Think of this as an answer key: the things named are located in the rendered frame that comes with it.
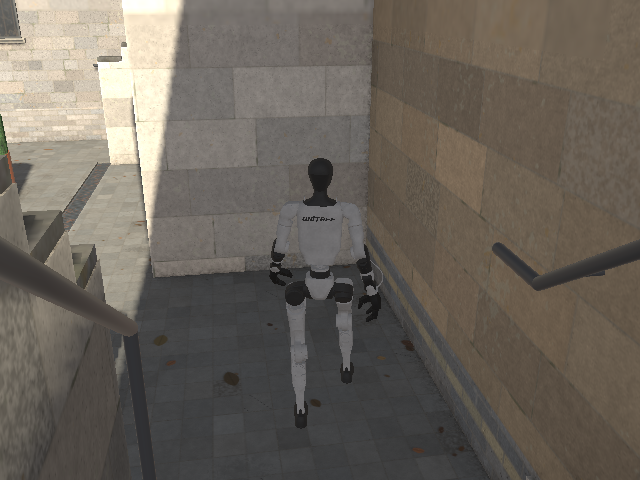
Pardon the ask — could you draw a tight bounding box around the right robot forearm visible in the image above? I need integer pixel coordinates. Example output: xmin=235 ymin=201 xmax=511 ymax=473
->
xmin=356 ymin=244 xmax=378 ymax=296

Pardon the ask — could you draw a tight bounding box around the right robot hand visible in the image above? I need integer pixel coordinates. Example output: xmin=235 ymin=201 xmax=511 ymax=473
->
xmin=358 ymin=292 xmax=381 ymax=322

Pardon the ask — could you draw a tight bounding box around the robot right upper arm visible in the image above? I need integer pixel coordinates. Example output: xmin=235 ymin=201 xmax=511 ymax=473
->
xmin=341 ymin=202 xmax=366 ymax=260

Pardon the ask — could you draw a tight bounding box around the robot left shin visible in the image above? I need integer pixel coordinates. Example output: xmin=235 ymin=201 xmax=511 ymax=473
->
xmin=290 ymin=345 xmax=306 ymax=414

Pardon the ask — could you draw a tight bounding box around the robot torso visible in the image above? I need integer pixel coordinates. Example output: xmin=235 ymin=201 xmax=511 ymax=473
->
xmin=297 ymin=196 xmax=344 ymax=300

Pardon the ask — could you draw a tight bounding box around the robot left upper arm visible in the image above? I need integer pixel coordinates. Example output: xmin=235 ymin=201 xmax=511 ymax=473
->
xmin=274 ymin=201 xmax=300 ymax=254

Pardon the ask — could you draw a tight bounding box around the left robot hand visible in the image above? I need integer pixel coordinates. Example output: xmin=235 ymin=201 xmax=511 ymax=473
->
xmin=269 ymin=268 xmax=293 ymax=286

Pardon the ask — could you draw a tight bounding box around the left robot forearm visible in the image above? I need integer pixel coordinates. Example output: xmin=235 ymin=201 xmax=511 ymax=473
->
xmin=270 ymin=238 xmax=285 ymax=273

